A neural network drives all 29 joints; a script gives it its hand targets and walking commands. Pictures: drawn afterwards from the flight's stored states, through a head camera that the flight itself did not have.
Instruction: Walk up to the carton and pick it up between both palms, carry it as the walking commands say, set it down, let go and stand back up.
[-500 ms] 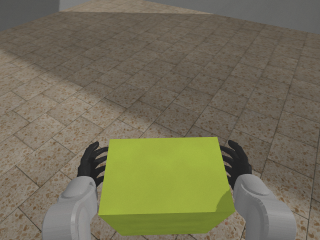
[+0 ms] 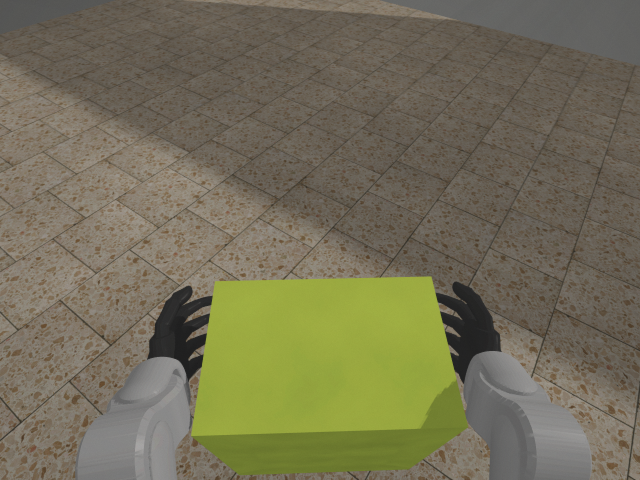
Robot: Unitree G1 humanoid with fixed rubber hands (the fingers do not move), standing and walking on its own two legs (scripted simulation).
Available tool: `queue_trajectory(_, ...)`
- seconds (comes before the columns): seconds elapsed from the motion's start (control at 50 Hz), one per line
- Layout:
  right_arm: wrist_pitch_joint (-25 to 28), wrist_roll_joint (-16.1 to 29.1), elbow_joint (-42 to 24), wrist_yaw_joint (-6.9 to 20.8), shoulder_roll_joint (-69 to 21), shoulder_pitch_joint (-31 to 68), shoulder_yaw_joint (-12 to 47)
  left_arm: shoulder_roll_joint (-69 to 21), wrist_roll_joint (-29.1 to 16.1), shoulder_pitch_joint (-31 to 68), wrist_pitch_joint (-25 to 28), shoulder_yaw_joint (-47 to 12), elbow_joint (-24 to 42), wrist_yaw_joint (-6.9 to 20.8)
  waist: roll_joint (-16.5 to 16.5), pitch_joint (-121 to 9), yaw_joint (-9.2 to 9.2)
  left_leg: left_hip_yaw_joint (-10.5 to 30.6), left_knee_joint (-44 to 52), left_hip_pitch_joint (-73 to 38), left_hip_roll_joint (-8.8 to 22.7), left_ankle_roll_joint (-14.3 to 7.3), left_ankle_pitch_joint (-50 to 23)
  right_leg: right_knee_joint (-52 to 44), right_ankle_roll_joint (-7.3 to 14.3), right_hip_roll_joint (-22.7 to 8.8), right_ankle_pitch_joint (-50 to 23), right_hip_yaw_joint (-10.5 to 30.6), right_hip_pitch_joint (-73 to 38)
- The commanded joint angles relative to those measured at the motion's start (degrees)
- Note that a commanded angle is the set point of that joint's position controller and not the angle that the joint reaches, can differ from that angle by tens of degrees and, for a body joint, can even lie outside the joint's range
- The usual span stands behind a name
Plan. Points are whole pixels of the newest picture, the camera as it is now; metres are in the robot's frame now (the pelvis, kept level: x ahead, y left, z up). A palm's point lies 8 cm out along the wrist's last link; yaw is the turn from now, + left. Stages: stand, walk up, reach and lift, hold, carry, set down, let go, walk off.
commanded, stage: carry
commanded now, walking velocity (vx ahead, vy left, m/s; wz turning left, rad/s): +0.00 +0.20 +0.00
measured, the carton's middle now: (324, 387) +0.23 +0.00 +0.02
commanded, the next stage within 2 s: none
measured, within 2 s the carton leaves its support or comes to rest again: neither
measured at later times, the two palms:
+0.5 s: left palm (31, 390) +0.19 +0.27 +0.12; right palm (378, 401) +0.19 -0.04 +0.11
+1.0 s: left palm out of the picture +0.16 +0.42 +0.10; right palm (202, 465) +0.14 +0.11 +0.10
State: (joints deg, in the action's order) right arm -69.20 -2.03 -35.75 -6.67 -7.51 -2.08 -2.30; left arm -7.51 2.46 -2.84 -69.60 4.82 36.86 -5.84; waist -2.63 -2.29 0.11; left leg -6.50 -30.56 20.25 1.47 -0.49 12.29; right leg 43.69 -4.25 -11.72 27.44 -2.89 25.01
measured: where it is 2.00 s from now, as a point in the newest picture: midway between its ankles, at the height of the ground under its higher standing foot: outside the picture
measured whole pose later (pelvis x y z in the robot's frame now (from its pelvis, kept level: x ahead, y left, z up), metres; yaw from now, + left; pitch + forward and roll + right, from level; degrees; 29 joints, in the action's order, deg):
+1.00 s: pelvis -0.08 +0.28 +0.00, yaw -4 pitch +3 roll +0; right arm -70.4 -2.8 -34.8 -6.0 -7.6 -3.4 -3.9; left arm -7.5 2.8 -2.2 -70.4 3.3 33.2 -6.2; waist 1.7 -6.1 0.8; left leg -9.1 -39.9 25.7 -2.0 -2.7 19.5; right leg 32.2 2.4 -1.8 18.8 -10.1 15.5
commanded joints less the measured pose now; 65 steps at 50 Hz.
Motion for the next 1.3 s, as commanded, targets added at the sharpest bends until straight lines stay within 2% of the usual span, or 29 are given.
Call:
queue_trajectory(0.0,0.35,15.14,-5.22,6.68,-42.17,19.01,36.03,-41.33,-16.57,21.32,0.16,-42.8,6.2,6.52,15.12,-12.34,-0.77,14.68,10.41,-10.71,16.63,-11.71,-24.01,24.09,2.69,6.58,11.95,-0.94,8.9)
queue_trajectory(0.06,0.75,15.0,-4.62,6.95,-42.15,18.26,35.62,-42.3,-17.5,21.56,0.79,-44.13,6.61,6.19,12.41,-13.36,-0.27,6.4,8.31,-10.19,11.59,-10.16,-20.56,22.27,2.94,7.06,1.41,-2.85,6.72)
queue_trajectory(0.2,-1.11,14.28,-2.24,5.64,-38.89,17.36,35.73,-37.41,-14.79,17.33,-1.0,-37.99,1.38,5.55,9.74,-13.28,0.5,10.89,7.35,-6.38,12.33,-11.03,-14.71,-11.8,4.63,9.57,-2.93,-6.07,-7.94)
queue_trajectory(0.22,-1.37,14.18,-1.81,5.45,-38.59,17.63,35.59,-37.39,-14.52,17.27,-1.14,-37.38,0.75,5.66,7.12,-13.07,1.19,9.75,5.41,-2.41,11.66,-8.87,-13.45,-20.66,4.55,6.91,-10.88,-4.18,-14.26)
queue_trajectory(0.24,-1.52,14.21,-1.88,5.23,-38.78,18.64,35.46,-37.32,-14.47,17.44,-1.2,-36.75,0.38,5.76,-0.44,-12.55,1.75,7.19,-2.3,7.27,8.51,-5.0,-9.07,-24.94,5.15,-1.19,-14.04,5.51,-23.79)
queue_trajectory(0.26,-1.88,13.05,-1.83,5.02,-37.22,17.77,35.53,-36.77,-14.31,17.35,-1.01,-35.99,-1.58,5.5,-17.15,-11.96,1.41,2.71,-15.11,20.49,1.01,-0.03,13.57,-28.39,12.39,-20.37,-24.02,30.08,-27.96)
queue_trajectory(0.28,-1.86,14.07,-2.94,5.15,-38.11,21.74,35.99,-37.82,-15.13,18.2,-1.03,-36.45,-0.31,5.56,-11.32,-8.04,0.81,6.54,-27.06,18.16,1.34,0.35,20.0,-29.77,16.79,-21.91,-26.77,27.79,-17.25)
queue_trajectory(0.32,-1.25,15.05,-3.01,5.68,-40.95,24.5,37.31,-39.33,-15.49,21.45,-0.34,-37.24,2.53,6.41,-1.11,-4.07,0.7,10.07,-38.1,15.82,2.57,1.37,12.86,-29.98,13.17,-14.65,-14.99,16.19,-9.95)
queue_trajectory(0.36,-0.88,15.31,-2.45,5.81,-41.76,23.19,37.5,-39.76,-15.49,21.55,-0.09,-37.2,2.42,6.6,-3.42,-3.47,0.18,8.14,-37.94,15.81,2.75,2.8,7.41,-27.25,9.34,-8.9,-18.02,6.95,-10.44)
queue_trajectory(0.5,-1.55,15.2,-2.51,5.34,-41.15,19.88,36.97,-38.73,-15.35,18.49,-0.72,-36.69,2.95,5.95,-11.54,-7.19,0.62,1.05,-12.61,6.45,0.96,3.33,11.8,-22.17,8.07,-7.55,-36.59,2.22,-14.17)
queue_trajectory(0.56,-1.65,14.97,-2.76,5.5,-40.82,17.54,36.11,-39.49,-15.44,18.38,-0.73,-37.81,3.66,5.51,-9.48,-12.44,-0.47,-3.09,7.17,-3.48,-1.0,1.38,5.4,-14.53,5.4,-6.37,-37.61,0.29,-15.15)
queue_trajectory(0.58,-1.64,14.95,-2.82,5.66,-40.75,17.24,35.9,-39.3,-15.13,18.25,-0.63,-38.05,3.83,5.37,-4.77,-14.35,-0.49,-3.0,13.11,-9.71,-0.83,0.7,2.19,-9.65,3.58,-3.65,-34.11,-1.92,-12.88)
queue_trajectory(0.6,-1.57,14.94,-2.56,5.95,-40.55,16.99,35.73,-39.0,-14.86,18.37,-0.71,-38.44,3.88,5.31,5.05,-14.71,-0.66,6.77,14.44,-15.95,7.31,-1.6,-9.48,-3.48,1.17,0.11,-13.04,-3.64,-2.8)
queue_trajectory(0.62,-1.2,14.14,-1.64,5.9,-39.86,15.8,33.86,-39.28,-15.77,19.98,-1.14,-40.0,5.24,5.61,21.65,-11.72,-1.26,21.77,13.38,-15.78,18.84,-7.84,-24.35,7.61,-0.35,7.87,12.02,-8.38,9.38)
queue_trajectory(0.64,-0.68,14.94,-3.6,6.26,-41.47,17.73,34.58,-40.84,-15.93,20.21,-0.86,-41.01,4.81,5.94,19.26,-12.69,-1.01,20.19,10.55,-14.2,18.72,-10.94,-29.04,18.34,1.77,7.41,15.72,-2.74,8.75)
queue_trajectory(0.68,0.44,15.25,-5.53,7.09,-43.16,19.77,35.64,-43.55,-17.31,22.01,0.37,-44.18,6.43,6.53,12.37,-13.79,-0.56,11.45,8.71,-11.26,14.67,-10.05,-25.16,25.25,2.84,6.41,8.57,-0.89,8.28)
queue_trajectory(0.72,0.76,15.06,-4.95,7.24,-42.86,18.64,35.32,-43.67,-17.67,21.93,0.77,-44.84,6.84,6.21,12.28,-14.69,-0.32,7.43,8.14,-11.88,11.61,-9.25,-23.46,22.51,2.81,6.97,1.92,-2.37,6.96)
queue_trajectory(0.82,-0.17,14.92,-3.28,6.53,-39.41,16.65,35.6,-39.5,-15.75,18.94,-0.37,-41.46,3.85,5.38,12.24,-13.13,-0.29,11.87,10.97,-8.65,12.99,-12.17,-13.54,6.5,3.99,9.05,2.92,-4.95,-0.19)
queue_trajectory(0.88,-1.0,14.8,-3.13,6.05,-38.71,17.06,36.34,-38.17,-14.91,17.52,-1.09,-38.94,1.57,5.37,9.52,-13.32,0.34,13.3,11.1,-8.18,12.78,-11.27,-12.07,-8.89,4.54,9.96,-0.04,-6.39,-7.76)
queue_trajectory(0.92,-1.37,14.76,-2.72,5.72,-38.6,17.75,36.45,-38.35,-14.69,18.06,-1.34,-37.91,0.64,5.6,4.09,-12.19,1.56,11.09,7.1,0.46,10.85,-6.54,-7.41,-23.76,5.16,4.25,-11.85,-1.74,-20.1)
queue_trajectory(0.94,-1.57,14.66,-2.88,5.43,-38.87,18.52,36.32,-37.87,-14.49,17.75,-1.45,-37.18,-0.09,5.61,-6.82,-11.37,1.95,6.92,-3.62,11.49,5.94,-2.22,0.45,-28.53,7.01,-7.16,-8.89,12.81,-28.08)
queue_trajectory(0.96,-1.92,13.97,-4.14,5.46,-37.25,19.94,37.32,-38.18,-14.08,17.61,-1.03,-36.53,-2.66,5.3,-18.15,-7.16,1.71,2.11,-16.22,20.49,1.09,1.07,15.34,-31.62,15.97,-22.58,-17.28,30.2,-23.31)
queue_trajectory(0.98,-1.77,14.63,-3.9,5.48,-38.89,22.58,36.55,-38.87,-15.43,19.47,-1.09,-37.53,0.53,5.62,-6.06,-4.24,1.11,7.66,-27.82,17.81,2.19,1.31,16.52,-31.03,17.35,-20.19,-20.48,23.7,-15.86)
queue_trajectory(1.02,-1.43,14.92,-2.66,5.9,-40.33,23.8,36.95,-38.99,-15.29,21.95,-0.56,-37.9,2.4,6.17,0.88,-2.77,0.67,9.36,-37.33,15.53,2.68,2.01,10.63,-29.78,13.26,-13.73,-14.95,12.21,-10.29)
queue_trajectory(1.12,-1.41,15.11,-1.95,5.58,-40.58,21.28,36.79,-38.46,-14.77,19.06,-0.69,-37.06,1.47,5.89,-7.87,-5.65,0.25,3.0,-23.0,9.6,1.81,3.91,9.44,-22.22,8.5,-5.95,-36.24,-0.33,-13.77)
queue_trajectory(1.2,-1.57,15.44,-2.4,5.69,-40.32,19.57,36.24,-39.01,-14.61,18.66,-0.72,-37.62,2.56,5.55,-10.19,-9.29,0.3,-2.57,-1.03,1.06,-0.92,3.08,6.24,-16.44,6.29,-5.21,-39.15,-1.49,-16.27)
queue_trajectory(1.24,-1.69,15.32,-2.21,5.94,-40.01,18.3,35.72,-38.79,-14.32,18.75,-0.64,-38.21,2.58,5.19,-2.13,-13.46,-0.49,-1.65,12.17,-11.55,1.68,2.15,-5.4,-8.32,2.37,-2.14,-30.74,-4.03,-12.42)
queue_trajectory(1.26,-1.78,15.22,-1.62,6.18,-38.93,18.01,35.24,-38.44,-14.06,18.12,-0.87,-38.44,1.95,5.05,8.15,-14.78,-0.15,10.49,12.04,-18.77,12.49,-0.54,-26.26,-3.2,-0.6,1.41,-8.53,-5.2,-2.32)
queue_trajectory(1.28,-1.26,14.33,-0.26,5.99,-38.8,16.33,32.96,-39.25,-15.5,20.36,-1.22,-40.25,3.51,5.35,20.37,-14.0,-0.74,20.46,10.18,-17.46,20.54,-6.18,-38.4,2.94,-1.68,5.84,10.17,-6.04,2.88)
